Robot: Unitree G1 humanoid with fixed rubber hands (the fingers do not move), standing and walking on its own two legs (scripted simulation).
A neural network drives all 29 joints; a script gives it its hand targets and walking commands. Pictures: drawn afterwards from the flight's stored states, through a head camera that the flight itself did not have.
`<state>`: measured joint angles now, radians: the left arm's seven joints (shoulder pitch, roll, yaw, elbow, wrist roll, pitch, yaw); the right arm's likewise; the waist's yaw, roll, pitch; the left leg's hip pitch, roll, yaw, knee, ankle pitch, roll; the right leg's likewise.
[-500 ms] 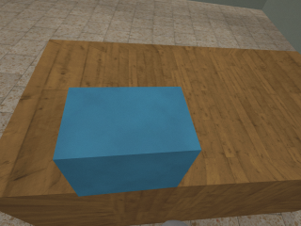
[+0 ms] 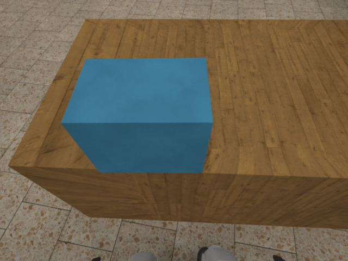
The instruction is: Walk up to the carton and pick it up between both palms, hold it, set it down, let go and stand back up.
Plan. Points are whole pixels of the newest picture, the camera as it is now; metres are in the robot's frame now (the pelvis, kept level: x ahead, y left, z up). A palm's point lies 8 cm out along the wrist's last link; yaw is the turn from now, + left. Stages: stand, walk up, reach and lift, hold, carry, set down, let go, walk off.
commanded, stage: walk up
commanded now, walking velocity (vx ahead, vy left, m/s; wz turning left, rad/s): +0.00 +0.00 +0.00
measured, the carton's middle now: (148, 120) +0.44 +0.09 +0.03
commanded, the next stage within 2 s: none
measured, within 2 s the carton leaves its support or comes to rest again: neither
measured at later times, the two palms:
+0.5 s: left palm out of the picture -0.08 +0.26 -0.13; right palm out of the picture -0.11 -0.15 -0.14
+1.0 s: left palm out of the picture -0.12 +0.22 -0.14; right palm out of the picture -0.12 -0.17 -0.13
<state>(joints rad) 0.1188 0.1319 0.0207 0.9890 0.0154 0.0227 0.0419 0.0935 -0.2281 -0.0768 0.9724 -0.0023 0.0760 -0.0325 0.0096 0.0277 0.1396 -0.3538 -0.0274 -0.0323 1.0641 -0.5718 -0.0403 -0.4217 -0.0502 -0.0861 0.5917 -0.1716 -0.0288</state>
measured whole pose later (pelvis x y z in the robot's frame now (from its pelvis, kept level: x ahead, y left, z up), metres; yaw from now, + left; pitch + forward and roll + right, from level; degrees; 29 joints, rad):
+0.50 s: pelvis -0.07 +0.04 +0.01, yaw -3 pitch -4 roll +0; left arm 0.28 0.14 0.02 1.15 0.01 0.05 0.04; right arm 0.32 -0.10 0.00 1.12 -0.01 0.00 -0.03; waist -0.01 0.01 0.06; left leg -0.09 -0.07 0.06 0.46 -0.31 0.08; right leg -0.13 -0.04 0.02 0.50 -0.28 0.03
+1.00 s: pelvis -0.09 +0.03 +0.02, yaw -2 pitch -3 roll +0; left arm 0.30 0.07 0.00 1.20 0.02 0.01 0.04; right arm 0.29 -0.11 0.00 1.17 -0.02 0.00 -0.03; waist 0.01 0.00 0.06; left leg -0.13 -0.05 0.04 0.43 -0.26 0.06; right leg -0.15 -0.02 0.00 0.42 -0.22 0.02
